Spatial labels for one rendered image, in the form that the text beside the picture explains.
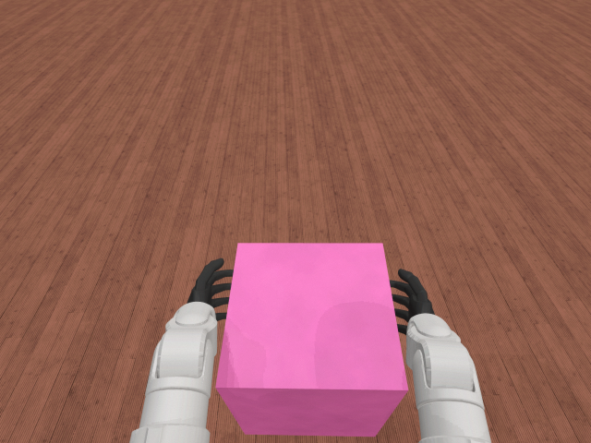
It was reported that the left robot forearm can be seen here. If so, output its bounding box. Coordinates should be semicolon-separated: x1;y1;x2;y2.
129;302;217;443

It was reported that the right robot forearm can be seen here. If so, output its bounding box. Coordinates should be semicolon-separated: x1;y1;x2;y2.
405;314;491;443

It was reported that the carton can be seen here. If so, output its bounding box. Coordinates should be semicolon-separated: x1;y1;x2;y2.
215;243;408;437

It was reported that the right robot hand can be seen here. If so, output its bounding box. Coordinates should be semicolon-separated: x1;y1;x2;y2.
389;269;435;335

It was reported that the left robot hand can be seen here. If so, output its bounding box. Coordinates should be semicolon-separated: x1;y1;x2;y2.
187;258;234;321

